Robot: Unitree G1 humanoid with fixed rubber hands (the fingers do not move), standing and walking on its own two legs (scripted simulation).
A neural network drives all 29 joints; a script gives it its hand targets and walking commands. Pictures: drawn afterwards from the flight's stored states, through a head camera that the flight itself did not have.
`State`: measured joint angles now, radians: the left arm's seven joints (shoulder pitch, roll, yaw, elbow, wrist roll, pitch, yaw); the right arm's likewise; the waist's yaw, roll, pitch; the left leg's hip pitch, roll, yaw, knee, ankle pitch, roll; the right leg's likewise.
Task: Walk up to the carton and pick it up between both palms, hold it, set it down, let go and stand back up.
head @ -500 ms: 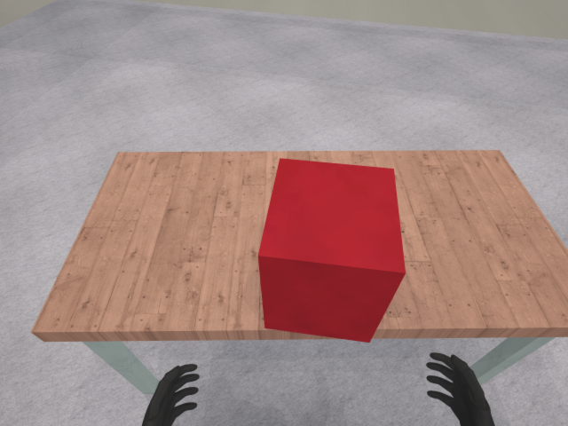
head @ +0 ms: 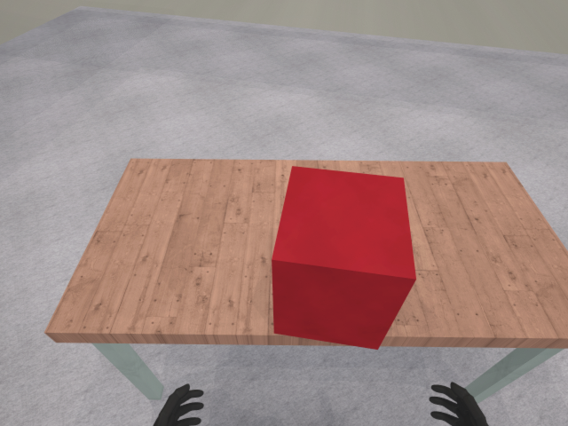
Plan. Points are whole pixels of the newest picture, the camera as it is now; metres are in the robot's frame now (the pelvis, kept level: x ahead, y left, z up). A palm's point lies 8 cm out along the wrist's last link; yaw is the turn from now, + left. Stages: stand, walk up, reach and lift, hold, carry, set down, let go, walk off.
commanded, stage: set down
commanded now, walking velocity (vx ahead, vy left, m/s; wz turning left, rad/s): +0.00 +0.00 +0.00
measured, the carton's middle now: (335, 259) +0.43 -0.08 -0.05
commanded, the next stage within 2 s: let go in 1.50 s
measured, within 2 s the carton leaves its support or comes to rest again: neither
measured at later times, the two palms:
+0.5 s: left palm out of the picture +0.14 +0.20 -0.10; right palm out of the picture +0.12 -0.23 -0.11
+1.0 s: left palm out of the picture +0.13 +0.21 -0.12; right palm out of the picture +0.13 -0.21 -0.13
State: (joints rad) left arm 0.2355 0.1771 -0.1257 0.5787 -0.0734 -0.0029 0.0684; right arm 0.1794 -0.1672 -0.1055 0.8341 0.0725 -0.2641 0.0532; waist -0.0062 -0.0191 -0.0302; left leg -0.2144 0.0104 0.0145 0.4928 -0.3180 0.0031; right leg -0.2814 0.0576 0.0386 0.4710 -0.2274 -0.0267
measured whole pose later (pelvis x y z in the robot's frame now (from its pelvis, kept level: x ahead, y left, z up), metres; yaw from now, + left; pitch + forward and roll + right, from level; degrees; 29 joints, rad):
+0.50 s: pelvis -0.02 +0.00 +0.00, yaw +0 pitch +1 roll +0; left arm 0.10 0.13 -0.05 0.61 -0.01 0.31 0.03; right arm 0.09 -0.14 -0.12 0.84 -0.02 -0.04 0.03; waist 0.00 0.00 0.01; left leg -0.24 0.00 0.03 0.51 -0.30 0.01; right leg -0.30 0.05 0.04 0.48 -0.20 -0.02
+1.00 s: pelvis -0.03 -0.01 +0.00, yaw +1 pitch +2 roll +0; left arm -0.04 0.15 0.01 0.65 0.05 0.52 0.02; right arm -0.04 -0.08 -0.12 0.91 -0.06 0.08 -0.02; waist 0.00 -0.01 0.08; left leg -0.29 0.01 0.02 0.52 -0.28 0.00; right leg -0.35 0.04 0.01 0.50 -0.19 -0.03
